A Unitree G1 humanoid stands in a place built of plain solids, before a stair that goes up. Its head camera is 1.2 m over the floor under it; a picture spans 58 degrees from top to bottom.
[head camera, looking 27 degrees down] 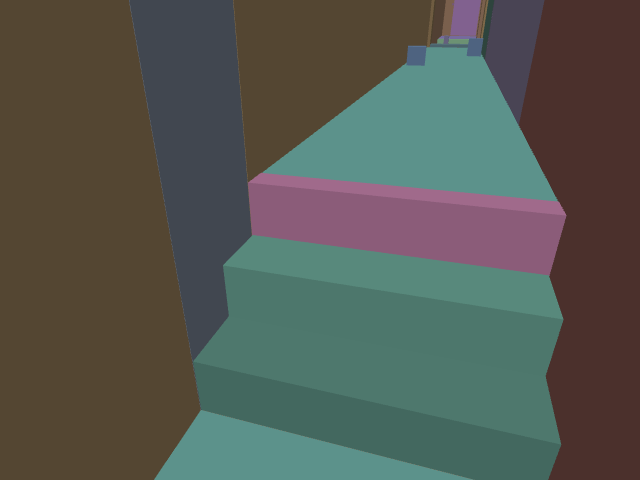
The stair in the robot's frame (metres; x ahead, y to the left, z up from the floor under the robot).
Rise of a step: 0.22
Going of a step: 0.25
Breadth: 1.08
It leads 16 degrees to the right of straight ahead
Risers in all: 3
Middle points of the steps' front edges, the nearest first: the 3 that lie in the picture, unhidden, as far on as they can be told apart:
0.91 -0.11 0.22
1.15 -0.18 0.44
1.39 -0.25 0.66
